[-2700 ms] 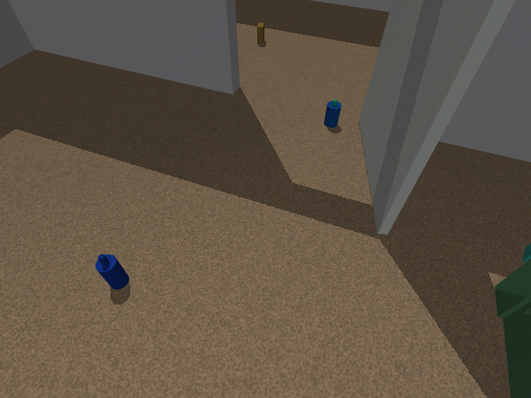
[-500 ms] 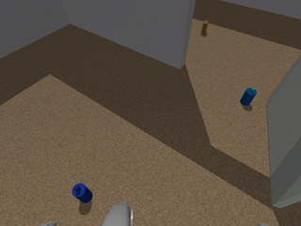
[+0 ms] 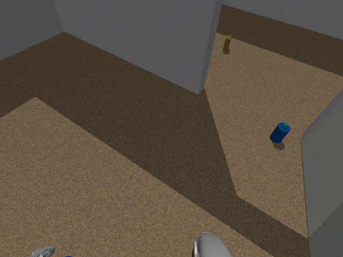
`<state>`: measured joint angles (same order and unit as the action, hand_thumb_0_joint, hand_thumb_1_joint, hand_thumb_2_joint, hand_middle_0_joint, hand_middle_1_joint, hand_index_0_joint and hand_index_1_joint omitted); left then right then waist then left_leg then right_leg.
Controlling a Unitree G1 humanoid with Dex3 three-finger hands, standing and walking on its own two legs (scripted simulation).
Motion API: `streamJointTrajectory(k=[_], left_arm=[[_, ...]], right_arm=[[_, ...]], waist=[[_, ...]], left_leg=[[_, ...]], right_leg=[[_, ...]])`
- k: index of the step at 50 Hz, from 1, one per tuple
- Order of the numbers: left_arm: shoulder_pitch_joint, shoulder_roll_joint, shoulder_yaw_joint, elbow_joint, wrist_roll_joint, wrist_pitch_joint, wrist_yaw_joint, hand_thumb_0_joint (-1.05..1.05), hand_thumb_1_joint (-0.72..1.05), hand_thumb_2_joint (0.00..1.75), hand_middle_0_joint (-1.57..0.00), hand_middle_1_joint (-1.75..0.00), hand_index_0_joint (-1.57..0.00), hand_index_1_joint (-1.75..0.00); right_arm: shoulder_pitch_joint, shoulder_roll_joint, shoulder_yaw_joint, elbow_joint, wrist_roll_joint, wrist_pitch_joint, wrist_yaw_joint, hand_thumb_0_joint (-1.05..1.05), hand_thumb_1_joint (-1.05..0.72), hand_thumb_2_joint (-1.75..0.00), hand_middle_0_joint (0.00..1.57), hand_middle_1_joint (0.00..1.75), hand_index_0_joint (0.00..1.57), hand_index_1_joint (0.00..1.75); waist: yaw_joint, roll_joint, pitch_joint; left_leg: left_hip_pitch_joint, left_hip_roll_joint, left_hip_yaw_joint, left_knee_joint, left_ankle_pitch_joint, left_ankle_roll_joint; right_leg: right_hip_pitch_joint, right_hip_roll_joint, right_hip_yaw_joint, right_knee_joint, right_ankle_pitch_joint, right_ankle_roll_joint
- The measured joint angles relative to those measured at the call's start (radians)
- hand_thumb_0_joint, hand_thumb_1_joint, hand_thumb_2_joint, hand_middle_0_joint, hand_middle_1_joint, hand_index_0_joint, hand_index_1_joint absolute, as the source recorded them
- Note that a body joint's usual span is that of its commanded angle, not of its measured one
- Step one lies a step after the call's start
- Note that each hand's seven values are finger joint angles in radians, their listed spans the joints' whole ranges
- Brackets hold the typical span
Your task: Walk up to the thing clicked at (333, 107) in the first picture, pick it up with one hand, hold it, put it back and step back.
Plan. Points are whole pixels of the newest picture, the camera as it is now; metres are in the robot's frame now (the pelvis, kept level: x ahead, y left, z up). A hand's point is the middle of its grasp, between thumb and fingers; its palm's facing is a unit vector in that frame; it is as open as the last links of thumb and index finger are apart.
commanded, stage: walk up
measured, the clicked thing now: (280, 131) +0.94 -0.85 -0.68
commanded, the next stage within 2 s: stand in 1.96 s
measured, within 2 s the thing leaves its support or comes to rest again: neither
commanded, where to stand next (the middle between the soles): +0.33 -0.02 m, yaw +38 degrees
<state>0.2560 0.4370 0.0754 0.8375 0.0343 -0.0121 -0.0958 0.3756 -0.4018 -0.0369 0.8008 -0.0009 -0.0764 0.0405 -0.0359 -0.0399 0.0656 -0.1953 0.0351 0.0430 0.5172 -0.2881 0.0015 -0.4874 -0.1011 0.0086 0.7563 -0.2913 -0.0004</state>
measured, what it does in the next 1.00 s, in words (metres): walks ahead, turning left: right foot, then left foot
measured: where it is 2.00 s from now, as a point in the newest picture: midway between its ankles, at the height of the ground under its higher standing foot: (178, 233)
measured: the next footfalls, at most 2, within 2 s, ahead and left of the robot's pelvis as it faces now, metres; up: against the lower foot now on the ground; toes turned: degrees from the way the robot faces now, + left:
right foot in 0.08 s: +0.17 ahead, -0.16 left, +0.00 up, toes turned +2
left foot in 0.48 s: +0.25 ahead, +0.09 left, +0.00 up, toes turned +23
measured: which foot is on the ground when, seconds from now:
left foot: down 0.00-0.08, up 0.10-0.46, down 0.48-0.82, up 0.84-1.00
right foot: up 0.00-0.06, down 0.08-0.50, up 0.52-0.80, down 0.82-1.00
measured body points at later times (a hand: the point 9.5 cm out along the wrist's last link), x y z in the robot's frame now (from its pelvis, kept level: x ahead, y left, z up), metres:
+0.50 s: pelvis +0.17 -0.05 -0.02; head +0.18 -0.02 +0.43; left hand +0.11 +0.28 -0.14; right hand +0.34 -0.35 -0.10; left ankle +0.21 +0.07 -0.74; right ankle +0.14 -0.16 -0.73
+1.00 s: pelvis +0.26 -0.11 -0.03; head +0.31 -0.11 +0.42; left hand +0.16 +0.21 -0.12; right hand +0.53 -0.33 -0.14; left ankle +0.22 +0.02 -0.69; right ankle +0.40 -0.20 -0.73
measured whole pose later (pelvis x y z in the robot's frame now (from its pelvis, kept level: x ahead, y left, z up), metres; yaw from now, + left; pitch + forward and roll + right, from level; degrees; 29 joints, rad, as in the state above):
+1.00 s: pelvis +0.26 -0.11 -0.03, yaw +33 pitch -2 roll +1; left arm 0.23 0.39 0.04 0.83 0.04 -0.03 -0.02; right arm 0.23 -0.46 -0.07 0.83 -0.02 0.02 0.01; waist 0.03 0.05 0.11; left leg -0.52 0.00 -0.02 1.07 -0.48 0.01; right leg -0.43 -0.15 -0.11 0.76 -0.30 0.01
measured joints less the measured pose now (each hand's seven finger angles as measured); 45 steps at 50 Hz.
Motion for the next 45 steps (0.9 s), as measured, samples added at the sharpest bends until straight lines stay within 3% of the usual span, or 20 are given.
streamJointTrajectory(k=[4, 5, 7, 10, 18, 22, 24, 25, 28, 30, 36, 40, 42, 45], left_arm=[[-0.050, 0.001, 0.016, -0.058, -0.003, -0.028, -0.002, 0.01, 0.91, 0.90, -0.20, -0.30, -0.20, -0.30], [-0.062, -0.006, 0.019, -0.070, 0.002, -0.040, 0.003, 0.01, 0.91, 0.90, -0.20, -0.30, -0.20, -0.30], [-0.078, -0.025, 0.012, -0.089, 0.005, -0.053, 0.011, 0.01, 0.91, 0.90, -0.20, -0.30, -0.20, -0.30], [-0.071, -0.055, -0.007, -0.099, -0.004, -0.050, 0.017, 0.01, 0.91, 0.90, -0.20, -0.30, -0.20, -0.30], [0.014, -0.038, 0.001, -0.095, -0.007, -0.035, 0.017, 0.01, 0.90, 0.90, -0.21, -0.30, -0.21, -0.30], [0.061, -0.007, 0.010, -0.089, -0.005, -0.012, 0.014, 0.01, 0.90, 0.90, -0.21, -0.30, -0.21, -0.30], [0.091, 0.005, 0.010, -0.084, -0.006, 0.003, 0.015, 0.01, 0.90, 0.90, -0.21, -0.30, -0.21, -0.30], [0.097, 0.011, 0.013, -0.074, -0.007, 0.010, 0.020, 0.01, 0.91, 0.90, -0.20, -0.30, -0.20, -0.30], [0.091, 0.005, 0.004, -0.042, -0.009, 0.039, 0.030, 0.01, 0.91, 0.90, -0.20, -0.30, -0.20, -0.30], [0.084, 0.006, -0.004, -0.035, -0.011, 0.042, 0.031, 0.01, 0.91, 0.90, -0.20, -0.30, -0.20, -0.30], [0.060, 0.001, -0.007, -0.035, -0.019, 0.023, 0.032, 0.01, 0.91, 0.90, -0.20, -0.30, -0.20, -0.30], [0.041, 0.000, -0.006, -0.029, -0.028, 0.006, 0.050, 0.01, 0.91, 0.90, -0.20, -0.30, -0.20, -0.30], [0.027, -0.008, -0.005, -0.022, -0.017, -0.004, 0.062, 0.01, 0.91, 0.90, -0.20, -0.30, -0.20, -0.30], [-0.009, -0.036, -0.028, -0.010, -0.010, 0.000, 0.070, 0.01, 0.91, 0.90, -0.20, -0.30, -0.20, -0.30]], right_arm=[[0.066, -0.008, 0.005, 0.017, -0.004, 0.024, -0.004, 0.01, -0.90, -0.89, 0.21, 0.30, 0.20, 0.30], [0.073, -0.014, 0.004, 0.023, -0.004, 0.029, -0.009, 0.01, -0.90, -0.89, 0.21, 0.30, 0.20, 0.30], [0.062, -0.017, 0.002, 0.048, -0.010, 0.046, -0.024, 0.01, -0.90, -0.89, 0.21, 0.30, 0.20, 0.30], [0.039, -0.029, -0.001, 0.074, -0.009, 0.045, -0.019, 0.01, -0.91, -0.89, 0.20, 0.30, 0.20, 0.30], [0.000, -0.036, -0.018, 0.052, -0.016, 0.026, 0.009, 0.01, -0.91, -0.89, 0.20, 0.30, 0.20, 0.30], [-0.025, -0.034, -0.024, 0.036, -0.012, 0.021, 0.003, 0.01, -0.91, -0.89, 0.20, 0.30, 0.20, 0.30], [-0.027, -0.041, -0.026, 0.018, -0.011, 0.005, -0.007, 0.01, -0.91, -0.89, 0.20, 0.30, 0.20, 0.30], [-0.037, -0.037, -0.028, 0.011, -0.014, -0.002, -0.017, 0.01, -0.91, -0.89, 0.20, 0.30, 0.20, 0.30], [-0.053, -0.032, -0.025, -0.027, -0.006, -0.010, -0.041, 0.00, -0.91, -0.89, 0.20, 0.30, 0.20, 0.30], [-0.054, -0.022, -0.015, -0.040, -0.001, -0.012, -0.051, 0.00, -0.91, -0.89, 0.20, 0.30, 0.20, 0.30], [-0.041, -0.016, 0.007, -0.043, -0.014, -0.002, -0.050, 0.00, -0.90, -0.89, 0.21, 0.30, 0.20, 0.30], [-0.058, -0.026, 0.010, -0.042, -0.015, 0.036, -0.047, 0.00, -0.90, -0.89, 0.21, 0.30, 0.20, 0.30], [-0.081, -0.035, 0.002, -0.035, -0.007, 0.061, -0.056, 0.00, -0.90, -0.89, 0.21, 0.30, 0.20, 0.30], [-0.126, -0.045, -0.014, -0.008, -0.007, 0.089, -0.067, 0.01, -0.90, -0.89, 0.20, 0.30, 0.20, 0.30]], waist=[[-0.005, 0.010, -0.015], [-0.003, 0.025, -0.013], [-0.001, 0.044, -0.005], [0.010, 0.062, -0.003], [0.055, 0.042, -0.003], [0.082, 0.012, 0.006], [0.088, -0.005, 0.001], [0.085, -0.031, 0.008], [0.065, -0.043, 0.024], [0.060, -0.052, 0.028], [0.047, -0.039, 0.024], [0.040, 0.003, 0.024], [0.047, 0.033, 0.026], [0.055, 0.062, 0.047]], left_leg=[[-0.015, 0.004, -0.067, 0.080, -0.076, -0.028], [-0.043, 0.011, -0.089, 0.152, -0.105, -0.006], [-0.133, 0.000, -0.098, 0.364, -0.148, 0.020], [-0.236, 0.000, -0.050, 0.526, -0.086, 0.025], [-0.308, 0.053, 0.011, 0.295, 0.034, -0.002], [-0.257, 0.039, 0.045, 0.154, 0.089, 0.006], [-0.200, 0.007, 0.060, 0.081, 0.100, 0.027], [-0.199, -0.016, 0.065, 0.104, 0.082, 0.034], [-0.202, -0.029, 0.038, 0.169, 0.026, 0.041], [-0.175, -0.032, 0.020, 0.151, 0.023, 0.033], [-0.138, -0.022, -0.058, 0.158, -0.010, -0.005], [-0.184, -0.007, -0.128, 0.266, -0.076, -0.029], [-0.243, -0.012, -0.161, 0.388, -0.142, 0.002], [-0.318, -0.056, -0.144, 0.591, -0.228, 0.015]], right_leg=[[0.081, 0.034, -0.014, -0.157, 0.070, -0.011], [0.085, 0.044, -0.030, -0.146, 0.104, -0.009], [0.092, 0.039, -0.068, -0.103, 0.063, -0.007], [0.160, 0.027, -0.111, -0.156, 0.047, -0.016], [0.302, 0.037, -0.215, -0.265, 0.008, -0.035], [0.331, 0.029, -0.256, -0.206, -0.076, -0.025], [0.319, 0.008, -0.267, -0.110, -0.153, -0.017], [0.291, -0.020, -0.246, -0.021, -0.183, -0.022], [0.152, 0.016, -0.106, 0.285, -0.210, -0.022], [0.072, 0.014, -0.058, 0.366, -0.187, -0.024], [-0.021, -0.034, -0.013, 0.180, -0.088, -0.011], [0.030, -0.006, -0.034, 0.017, 0.032, -0.018], [0.024, 0.005, -0.052, 0.042, -0.007, 0.020], [0.027, -0.021, -0.078, 0.068, -0.024, 0.022]])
